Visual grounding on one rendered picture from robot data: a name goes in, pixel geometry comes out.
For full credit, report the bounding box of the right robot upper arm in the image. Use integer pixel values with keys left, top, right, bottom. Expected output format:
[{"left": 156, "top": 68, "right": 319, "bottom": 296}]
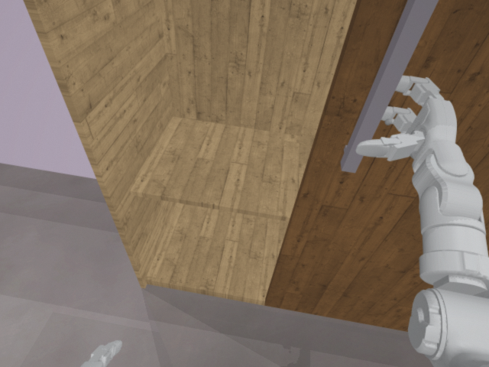
[{"left": 408, "top": 288, "right": 489, "bottom": 367}]

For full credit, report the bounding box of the right robot hand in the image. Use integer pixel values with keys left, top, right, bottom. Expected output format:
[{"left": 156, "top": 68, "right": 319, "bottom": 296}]
[{"left": 356, "top": 76, "right": 457, "bottom": 161}]

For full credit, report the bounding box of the handle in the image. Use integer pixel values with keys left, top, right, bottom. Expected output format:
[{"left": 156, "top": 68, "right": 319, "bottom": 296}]
[{"left": 341, "top": 0, "right": 439, "bottom": 173}]

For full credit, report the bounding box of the left robot hand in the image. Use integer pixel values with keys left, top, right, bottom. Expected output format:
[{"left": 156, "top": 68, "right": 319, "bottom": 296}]
[{"left": 80, "top": 340, "right": 122, "bottom": 367}]

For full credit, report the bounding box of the wardrobe door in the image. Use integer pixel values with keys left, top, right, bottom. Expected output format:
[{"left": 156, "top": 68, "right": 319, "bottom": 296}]
[{"left": 265, "top": 0, "right": 489, "bottom": 332}]

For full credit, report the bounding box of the robot right forearm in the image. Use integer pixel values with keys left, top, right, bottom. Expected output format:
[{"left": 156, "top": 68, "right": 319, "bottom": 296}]
[{"left": 412, "top": 141, "right": 489, "bottom": 299}]

